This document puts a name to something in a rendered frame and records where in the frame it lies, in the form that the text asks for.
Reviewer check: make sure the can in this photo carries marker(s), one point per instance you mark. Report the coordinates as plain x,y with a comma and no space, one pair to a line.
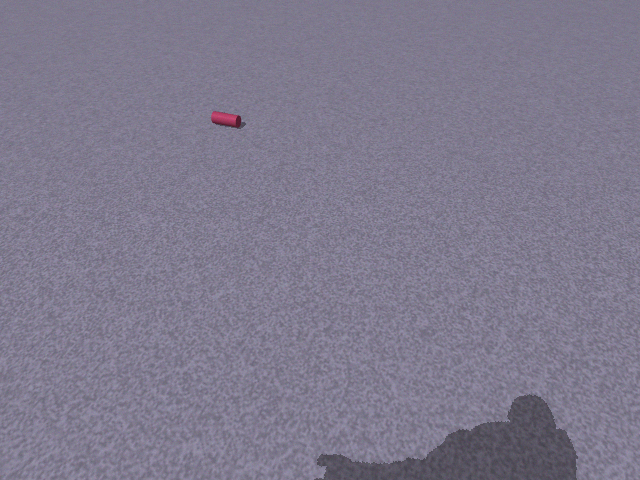
226,119

